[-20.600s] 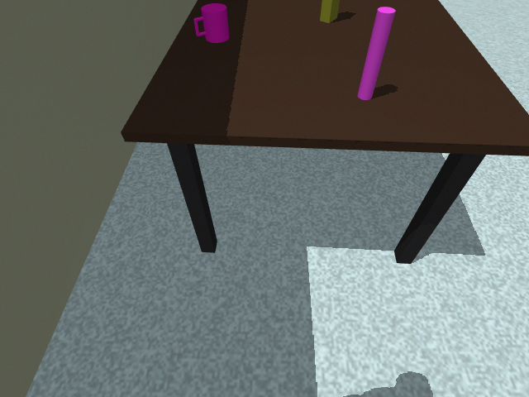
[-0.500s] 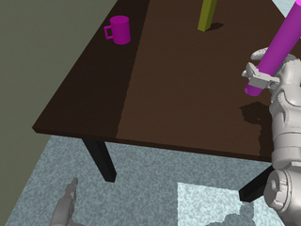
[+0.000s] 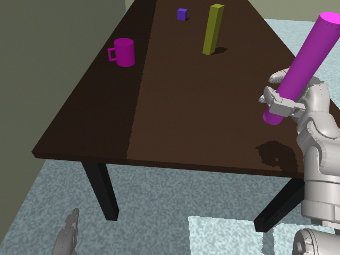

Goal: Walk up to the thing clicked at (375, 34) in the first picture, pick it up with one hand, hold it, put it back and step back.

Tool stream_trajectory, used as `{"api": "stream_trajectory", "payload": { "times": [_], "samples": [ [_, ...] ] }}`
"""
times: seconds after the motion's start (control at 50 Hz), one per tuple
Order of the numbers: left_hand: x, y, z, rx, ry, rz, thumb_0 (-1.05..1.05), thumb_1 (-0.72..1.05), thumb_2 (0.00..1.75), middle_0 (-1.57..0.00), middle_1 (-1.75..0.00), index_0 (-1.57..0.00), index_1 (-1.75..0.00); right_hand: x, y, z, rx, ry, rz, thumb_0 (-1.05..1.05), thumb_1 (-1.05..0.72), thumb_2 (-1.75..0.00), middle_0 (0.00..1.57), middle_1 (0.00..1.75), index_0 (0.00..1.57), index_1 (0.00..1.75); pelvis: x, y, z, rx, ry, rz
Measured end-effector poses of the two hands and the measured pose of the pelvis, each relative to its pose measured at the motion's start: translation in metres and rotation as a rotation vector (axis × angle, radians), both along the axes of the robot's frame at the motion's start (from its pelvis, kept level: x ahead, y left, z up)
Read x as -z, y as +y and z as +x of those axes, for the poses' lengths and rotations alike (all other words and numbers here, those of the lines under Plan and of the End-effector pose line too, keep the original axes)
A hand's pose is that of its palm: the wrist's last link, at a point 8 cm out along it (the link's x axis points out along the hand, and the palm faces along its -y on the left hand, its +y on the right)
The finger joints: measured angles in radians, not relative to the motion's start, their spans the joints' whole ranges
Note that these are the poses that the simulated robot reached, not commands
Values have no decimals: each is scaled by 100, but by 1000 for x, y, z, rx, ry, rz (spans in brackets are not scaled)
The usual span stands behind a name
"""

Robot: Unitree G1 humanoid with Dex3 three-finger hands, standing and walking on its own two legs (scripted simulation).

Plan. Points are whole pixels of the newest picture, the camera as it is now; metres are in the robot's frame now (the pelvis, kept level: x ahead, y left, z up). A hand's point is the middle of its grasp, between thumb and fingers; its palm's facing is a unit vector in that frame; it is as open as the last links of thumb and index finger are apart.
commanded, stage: lift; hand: right
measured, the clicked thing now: (296, 79) +0.38 -0.19 +0.28
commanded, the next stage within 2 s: hold in 0.36 s
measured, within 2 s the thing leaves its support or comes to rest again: neither
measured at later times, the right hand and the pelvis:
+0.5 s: hand (285, 97) +0.35 -0.17 +0.26, palm faces +0.13 +0.99 -0.01, open 5.0 cm; pelvis -0.01 +0.00 +0.00, yaw -1 degrees
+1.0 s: hand (293, 88) +0.34 -0.17 +0.28, palm faces +0.12 +0.99 -0.01, open 5.0 cm; pelvis +0.00 +0.00 +0.01, yaw -1 degrees
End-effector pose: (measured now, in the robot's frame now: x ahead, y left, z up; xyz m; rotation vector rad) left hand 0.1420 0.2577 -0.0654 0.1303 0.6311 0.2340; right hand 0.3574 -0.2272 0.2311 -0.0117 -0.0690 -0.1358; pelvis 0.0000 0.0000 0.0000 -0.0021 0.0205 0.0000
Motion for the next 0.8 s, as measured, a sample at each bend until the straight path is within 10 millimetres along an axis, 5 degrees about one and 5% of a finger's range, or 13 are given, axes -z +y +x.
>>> {"api": "stream_trajectory", "payload": {
  "times": [0.3, 0.8],
  "samples": [
    [-8, 1, 3, 13, -64, 5, -1, -54, 5, -4, -5, -4, -5, -16, 3, -27, -3, 7, 1, -3, -19, -113, 98, 115, 105, 111, -3, 1, -5, 7, -33, -1],
    [-5, 2, 13, 25, -77, 7, -1, -53, 5, -5, -6, -5, -5, -39, 6, -42, -6, -6, -7, -3, -19, -112, 98, 115, 105, 111, -6, 3, -2, 19, -47, -1]
  ]
}}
